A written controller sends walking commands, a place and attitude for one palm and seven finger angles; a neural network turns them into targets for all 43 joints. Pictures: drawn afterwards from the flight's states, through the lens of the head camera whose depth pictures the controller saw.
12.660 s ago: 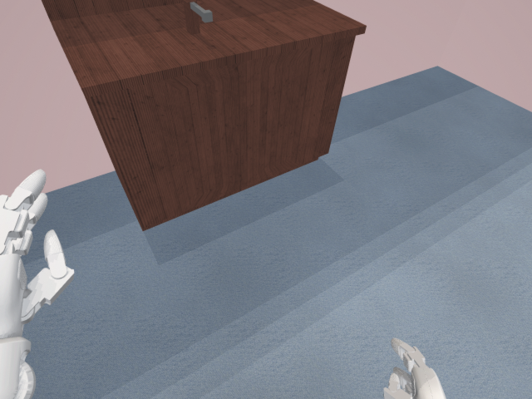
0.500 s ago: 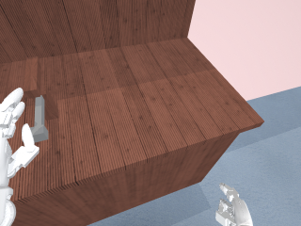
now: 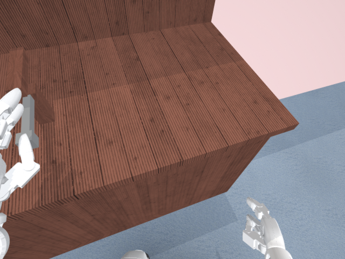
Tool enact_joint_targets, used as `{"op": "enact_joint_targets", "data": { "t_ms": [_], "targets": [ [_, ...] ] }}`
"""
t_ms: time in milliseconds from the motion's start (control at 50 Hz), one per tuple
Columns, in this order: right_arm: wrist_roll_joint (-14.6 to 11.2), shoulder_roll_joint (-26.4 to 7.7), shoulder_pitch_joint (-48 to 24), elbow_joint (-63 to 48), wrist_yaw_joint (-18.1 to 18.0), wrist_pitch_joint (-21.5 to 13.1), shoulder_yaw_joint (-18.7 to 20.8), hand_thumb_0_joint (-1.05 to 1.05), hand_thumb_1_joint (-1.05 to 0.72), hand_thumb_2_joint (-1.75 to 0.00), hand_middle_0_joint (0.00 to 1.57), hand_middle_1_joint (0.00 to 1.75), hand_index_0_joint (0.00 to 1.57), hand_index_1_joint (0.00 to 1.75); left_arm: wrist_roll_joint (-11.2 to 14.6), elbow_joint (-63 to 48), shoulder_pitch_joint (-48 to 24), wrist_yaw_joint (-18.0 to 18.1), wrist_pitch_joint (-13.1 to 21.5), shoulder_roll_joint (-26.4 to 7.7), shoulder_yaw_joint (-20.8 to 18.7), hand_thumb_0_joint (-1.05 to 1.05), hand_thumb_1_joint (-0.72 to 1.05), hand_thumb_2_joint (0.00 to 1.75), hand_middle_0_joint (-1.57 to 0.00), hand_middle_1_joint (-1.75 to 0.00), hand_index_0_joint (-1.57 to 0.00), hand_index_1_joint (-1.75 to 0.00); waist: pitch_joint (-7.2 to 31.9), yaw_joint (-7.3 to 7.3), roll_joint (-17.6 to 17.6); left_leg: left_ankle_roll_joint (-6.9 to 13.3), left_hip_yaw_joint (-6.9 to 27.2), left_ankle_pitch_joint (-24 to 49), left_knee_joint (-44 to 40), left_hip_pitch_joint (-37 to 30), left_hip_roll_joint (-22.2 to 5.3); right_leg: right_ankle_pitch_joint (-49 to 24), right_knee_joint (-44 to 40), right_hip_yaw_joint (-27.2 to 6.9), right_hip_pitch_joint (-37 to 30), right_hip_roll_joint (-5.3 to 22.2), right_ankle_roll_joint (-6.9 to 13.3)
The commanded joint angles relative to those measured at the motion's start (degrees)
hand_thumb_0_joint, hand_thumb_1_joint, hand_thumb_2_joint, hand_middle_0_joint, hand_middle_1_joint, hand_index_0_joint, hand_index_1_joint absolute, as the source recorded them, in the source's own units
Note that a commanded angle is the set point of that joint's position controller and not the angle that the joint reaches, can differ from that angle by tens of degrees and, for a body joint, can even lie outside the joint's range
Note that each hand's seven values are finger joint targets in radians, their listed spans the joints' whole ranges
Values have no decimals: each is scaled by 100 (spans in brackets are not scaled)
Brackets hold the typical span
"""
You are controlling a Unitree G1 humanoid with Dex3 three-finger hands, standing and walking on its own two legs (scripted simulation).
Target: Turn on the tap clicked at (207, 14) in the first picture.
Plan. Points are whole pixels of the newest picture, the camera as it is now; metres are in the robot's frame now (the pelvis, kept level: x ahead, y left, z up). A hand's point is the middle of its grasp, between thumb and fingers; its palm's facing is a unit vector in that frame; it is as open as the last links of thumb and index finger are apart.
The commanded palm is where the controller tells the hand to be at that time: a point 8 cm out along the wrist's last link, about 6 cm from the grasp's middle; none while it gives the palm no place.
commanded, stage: shuffle to correct the standing spot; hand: left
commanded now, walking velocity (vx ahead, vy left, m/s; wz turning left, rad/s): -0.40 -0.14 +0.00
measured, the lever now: (27, 140) +0.30 +0.32 +0.11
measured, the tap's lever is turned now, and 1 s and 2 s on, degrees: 0 0 0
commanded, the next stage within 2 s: come to a stop and stand still in 0.08 s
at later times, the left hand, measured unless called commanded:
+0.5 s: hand (18, 190) +0.19 +0.25 +0.16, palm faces +0.40 -0.84 -0.37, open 7.5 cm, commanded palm +0.13 +0.29 +0.18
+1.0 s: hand (31, 149) +0.25 +0.26 +0.16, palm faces +0.39 -0.84 -0.38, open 7.5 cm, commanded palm +0.19 +0.30 +0.18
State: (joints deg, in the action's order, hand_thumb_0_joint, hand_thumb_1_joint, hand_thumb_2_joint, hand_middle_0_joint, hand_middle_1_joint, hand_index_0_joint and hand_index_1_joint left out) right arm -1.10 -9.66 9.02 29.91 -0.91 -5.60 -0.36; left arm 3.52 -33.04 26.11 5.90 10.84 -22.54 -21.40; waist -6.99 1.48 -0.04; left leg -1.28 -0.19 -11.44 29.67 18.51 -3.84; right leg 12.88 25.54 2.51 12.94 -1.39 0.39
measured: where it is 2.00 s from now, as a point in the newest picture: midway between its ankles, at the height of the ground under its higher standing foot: outside the picture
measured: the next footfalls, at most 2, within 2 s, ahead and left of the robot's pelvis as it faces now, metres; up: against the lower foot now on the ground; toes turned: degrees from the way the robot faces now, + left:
none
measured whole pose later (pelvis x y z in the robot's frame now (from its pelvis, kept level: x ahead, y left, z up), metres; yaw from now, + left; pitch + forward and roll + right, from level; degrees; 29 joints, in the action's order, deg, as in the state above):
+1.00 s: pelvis +0.04 +0.01 +0.00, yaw +2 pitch -1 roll -1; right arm -1.5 -10.7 8.7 32.3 -1.2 -4.6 -0.5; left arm 2.4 -30.0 25.1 7.6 8.3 -20.9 -19.6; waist -4.6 0.7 -0.8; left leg 0.2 1.0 -14.0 28.4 13.7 -0.9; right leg 15.4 23.4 1.5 7.2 0.0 -0.7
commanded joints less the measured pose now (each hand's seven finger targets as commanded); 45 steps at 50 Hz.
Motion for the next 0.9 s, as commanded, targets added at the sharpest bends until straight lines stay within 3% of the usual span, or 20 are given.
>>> {"op": "enact_joint_targets", "data": {
  "t_ms": [0,20,40,60,120,140,180,220,260,300,400,440,520,560,600,700,740,820,840,880],
  "targets": [
    [12,-791,-108,-801,-117,-365,422,0,-90,-90,20,30,20,30,90,-1350,-63,69,535,-1006,-871,0,90,90,-20,-30,-20,-30,1516,-48,162,178,242,1272,291,-577,-449,-1766,-226,-507,-40,772,275],
    [-10,-772,-132,-733,-138,-361,406,0,-90,-90,20,30,20,30,95,-1312,42,109,525,-1066,-931,0,90,90,-20,-30,-20,-30,1582,-95,58,145,191,1226,488,-731,-327,-1975,-261,-708,157,932,409],
    [44,-774,-30,-700,-127,-312,389,0,-90,-90,20,30,20,30,128,-1270,87,92,551,-879,-762,0,90,90,-20,-30,-20,-30,1642,-125,-19,133,160,1006,559,-665,-221,-1827,-270,-672,196,1012,439],
    [34,-778,-87,-710,-163,-378,456,0,-90,-90,20,30,20,30,112,-1415,-72,109,622,-1086,-938,0,90,90,-20,-30,-20,-30,1521,-129,-90,100,114,692,734,-670,-145,-1857,-297,-781,453,1138,500],
    [18,-699,-169,-567,-223,-399,447,0,-90,-90,20,30,20,30,116,-1251,178,192,663,-1184,-1128,0,90,90,-20,-30,-20,-30,1452,-152,-350,84,115,33,899,-721,18,-1340,-441,-970,836,1442,684],
    [57,-693,-111,-566,-220,-361,410,0,-90,-90,20,30,20,30,136,-1191,249,166,674,-987,-963,0,90,90,-20,-30,-20,-30,1367,-163,-429,129,171,-44,630,-656,-25,-841,-423,-815,887,1324,614],
    [45,-729,-202,-584,-259,-429,426,0,-90,-90,20,30,20,30,134,-1133,222,174,715,-1114,-1127,0,90,90,-20,-30,-20,-30,1104,-146,-201,221,345,-648,199,-489,-206,115,-354,-712,1143,1080,457],
    [-7,-839,-245,-700,-261,-387,374,0,-90,-90,20,30,20,30,168,-1062,391,210,573,-1052,-1084,0,90,90,-20,-30,-20,-30,1118,-108,483,315,594,-1364,-279,-239,-366,1118,-260,-686,973,777,262],
    [-39,-887,-205,-775,-244,-365,325,0,-90,-90,20,30,20,30,112,-1008,217,241,442,-978,-975,0,90,90,-20,-30,-20,-30,998,-83,738,433,910,-2197,-763,465,-565,1647,-76,-489,409,421,33],
    [-63,-937,-105,-781,-215,-386,347,0,-90,-90,20,30,20,30,10,-1009,-52,259,346,-895,-822,0,90,90,-20,-30,-20,-30,937,-74,522,409,788,-2402,-635,674,-395,1689,-151,-514,115,372,59],
    [-33,-874,28,-554,-178,-493,307,0,-90,-90,20,30,20,30,-48,-1095,-343,329,190,-795,-547,0,90,90,-20,-30,-20,-30,985,-165,-96,246,224,-1467,431,-451,157,1785,-856,-935,817,905,402],
    [1,-863,8,-435,-184,-497,255,0,-90,-90,20,30,20,30,-61,-1092,-367,366,147,-718,-446,0,90,90,-20,-30,-20,-30,880,-211,174,278,383,-1457,89,-570,88,1717,-721,-754,887,811,396],
    [-54,-911,-186,-509,-184,-529,238,0,-90,-90,20,30,20,30,-128,-1127,-506,390,150,-953,-695,0,90,90,-20,-30,-20,-30,638,-130,1005,441,1337,-2441,-1473,249,-428,1131,-12,-265,-126,153,54],
    [-49,-856,-158,-526,-160,-519,229,0,-90,-90,20,30,20,30,-165,-948,-438,347,175,-769,-592,0,90,90,-20,-30,-20,-30,619,-97,1130,519,1357,-2692,-1617,614,-503,792,65,-240,-559,93,40],
    [-42,-817,-106,-507,-118,-498,222,0,-90,-90,20,30,20,30,-177,-751,-339,310,174,-722,-567,0,90,90,-20,-30,-20,-30,656,-80,827,473,1033,-2288,-1278,569,-343,535,-258,-294,-666,165,71],
    [-33,-833,-70,-470,-72,-481,245,0,-90,-90,20,30,20,30,-135,-628,-438,263,149,-591,-376,0,90,90,-20,-30,-20,-30,893,-131,139,331,556,-719,-602,-352,-83,-85,-703,-595,-296,480,177],
    [-20,-852,-97,-421,-89,-442,234,0,-90,-90,20,30,20,30,-127,-692,-547,275,136,-568,-311,0,90,90,-20,-30,-20,-30,1073,-142,338,336,522,-110,-575,-603,-100,-575,-555,-510,-396,488,164],
    [-54,-816,-271,-476,-126,-348,226,0,-90,-90,20,30,20,30,-116,-847,-589,304,111,-803,-500,0,90,90,-20,-30,-20,-30,1321,-93,306,357,513,1227,-473,-1016,-180,-1423,-382,-419,-634,526,112],
    [-28,-827,-226,-473,-118,-307,221,0,-90,-90,20,30,20,30,-108,-846,-562,288,124,-710,-427,0,90,90,-20,-30,-20,-30,1374,-94,288,370,540,1508,-451,-1033,-183,-1534,-352,-341,-695,501,97],
    [-40,-816,-255,-531,-113,-259,237,0,-90,-90,20,30,20,30,-96,-925,-504,283,132,-726,-445,0,90,90,-20,-30,-20,-30,1439,-79,437,357,491,1777,-405,-1120,-195,-1687,-349,-346,-760,538,98]
  ]
}}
